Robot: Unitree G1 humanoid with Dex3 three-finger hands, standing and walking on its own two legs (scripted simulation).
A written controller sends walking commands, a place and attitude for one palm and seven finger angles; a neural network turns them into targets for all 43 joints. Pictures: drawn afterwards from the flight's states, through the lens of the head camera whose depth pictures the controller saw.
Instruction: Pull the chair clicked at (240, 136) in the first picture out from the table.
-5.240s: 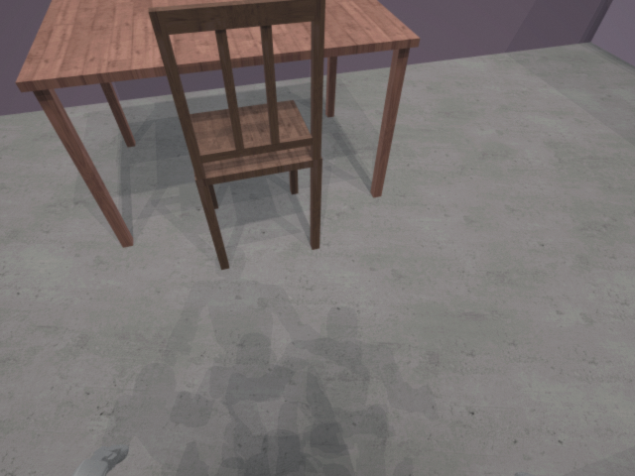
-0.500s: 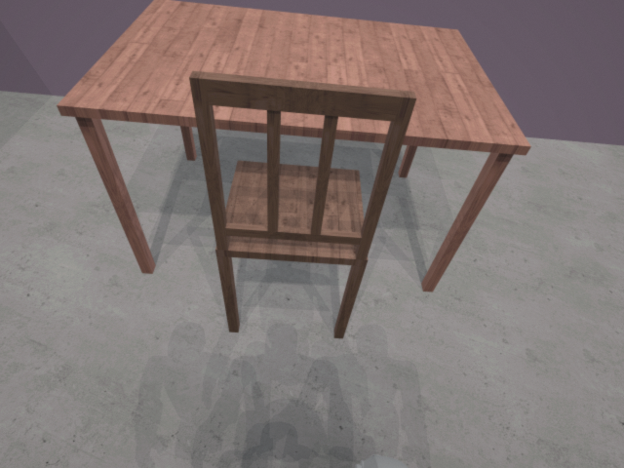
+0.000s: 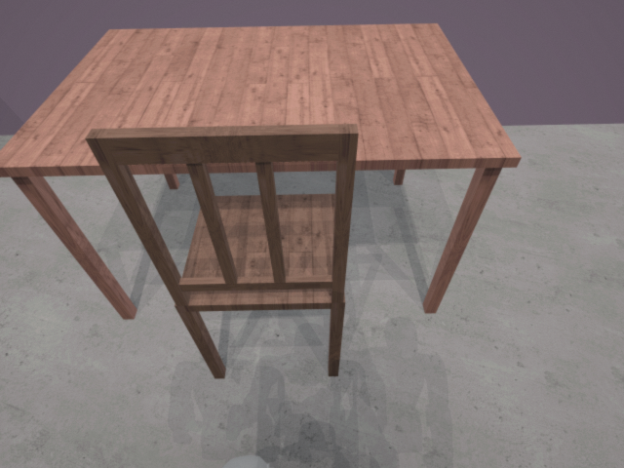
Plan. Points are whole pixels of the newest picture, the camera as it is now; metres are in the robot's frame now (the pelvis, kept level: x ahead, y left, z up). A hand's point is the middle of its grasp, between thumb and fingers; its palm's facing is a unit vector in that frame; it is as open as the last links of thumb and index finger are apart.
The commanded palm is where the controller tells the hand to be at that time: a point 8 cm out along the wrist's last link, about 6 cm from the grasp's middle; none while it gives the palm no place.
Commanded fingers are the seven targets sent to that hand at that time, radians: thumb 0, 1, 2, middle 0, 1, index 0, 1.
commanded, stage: take the last steps up to it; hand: left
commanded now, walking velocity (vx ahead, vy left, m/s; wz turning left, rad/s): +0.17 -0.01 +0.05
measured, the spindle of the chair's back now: (216, 230) +0.53 +0.20 -0.05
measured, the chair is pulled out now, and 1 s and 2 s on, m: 0.00 0.00 0.00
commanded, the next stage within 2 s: come to a stop and stand still in 0.08 s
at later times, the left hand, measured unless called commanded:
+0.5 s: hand out of the picture +0.07 +0.17 -0.18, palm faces +0.06 -0.99 -0.16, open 7.4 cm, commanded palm none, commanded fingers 0.00 0.90 0.90 -0.20 -0.30 -0.20 -0.30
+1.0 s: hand out of the picture +0.07 +0.15 -0.17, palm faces +0.03 -0.97 -0.24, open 7.2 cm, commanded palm none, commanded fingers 0.00 0.90 0.90 -0.20 -0.30 -0.20 -0.30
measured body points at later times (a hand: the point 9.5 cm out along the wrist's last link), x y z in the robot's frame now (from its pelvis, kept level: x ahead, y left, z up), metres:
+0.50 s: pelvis +0.09 +0.02 +0.00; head +0.12 +0.02 +0.45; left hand +0.07 +0.22 -0.16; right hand +0.18 -0.19 -0.15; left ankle +0.10 +0.11 -0.74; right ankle +0.03 -0.07 -0.73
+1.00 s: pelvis +0.03 -0.04 +0.00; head +0.04 -0.05 +0.45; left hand +0.07 +0.20 -0.15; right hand +0.02 -0.26 -0.17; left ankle +0.02 +0.13 -0.74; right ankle +0.03 -0.09 -0.74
